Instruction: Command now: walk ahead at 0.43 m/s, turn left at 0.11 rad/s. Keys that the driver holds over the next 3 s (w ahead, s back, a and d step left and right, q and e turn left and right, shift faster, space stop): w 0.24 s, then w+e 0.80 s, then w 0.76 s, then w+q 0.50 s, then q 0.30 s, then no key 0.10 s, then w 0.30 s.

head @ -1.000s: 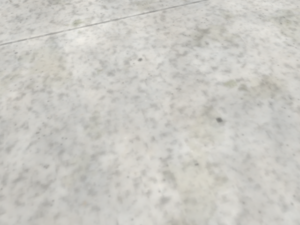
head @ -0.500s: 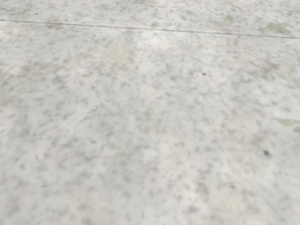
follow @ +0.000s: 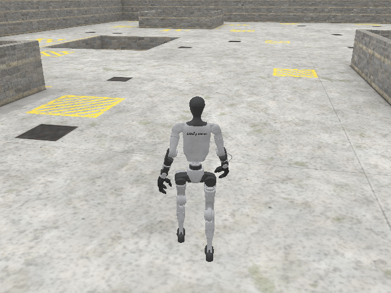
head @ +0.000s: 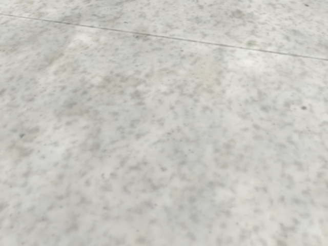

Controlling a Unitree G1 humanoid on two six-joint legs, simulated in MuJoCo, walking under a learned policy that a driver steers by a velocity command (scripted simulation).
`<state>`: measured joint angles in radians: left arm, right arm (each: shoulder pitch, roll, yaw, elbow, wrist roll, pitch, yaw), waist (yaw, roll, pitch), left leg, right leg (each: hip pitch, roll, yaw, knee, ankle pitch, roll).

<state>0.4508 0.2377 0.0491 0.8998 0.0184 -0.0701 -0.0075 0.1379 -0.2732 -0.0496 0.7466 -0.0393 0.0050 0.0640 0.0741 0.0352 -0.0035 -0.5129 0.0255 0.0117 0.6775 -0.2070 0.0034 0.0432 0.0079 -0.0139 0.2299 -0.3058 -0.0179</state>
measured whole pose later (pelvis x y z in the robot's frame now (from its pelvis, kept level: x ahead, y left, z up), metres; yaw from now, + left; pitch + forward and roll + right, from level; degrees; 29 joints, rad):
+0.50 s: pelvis +0.25 +0.04 -0.01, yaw -5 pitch +1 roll +1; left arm 0.12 0.24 0.04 0.83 0.03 -0.02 -0.06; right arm 0.42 -0.22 -0.02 0.94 -0.02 -0.09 -0.01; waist -0.04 -0.03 0.04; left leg 0.12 -0.09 0.14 0.14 -0.30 0.07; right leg -0.66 -0.05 -0.05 0.70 0.00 -0.06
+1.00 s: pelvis +0.53 -0.02 +0.00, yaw -22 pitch +2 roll +0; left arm 0.40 0.27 0.07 0.89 0.00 -0.05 -0.01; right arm 0.06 -0.26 -0.01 0.74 -0.04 -0.03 0.02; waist 0.08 0.04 0.04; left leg -0.66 0.10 -0.05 0.73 -0.05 -0.05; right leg -0.05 0.16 0.13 0.30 -0.25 -0.12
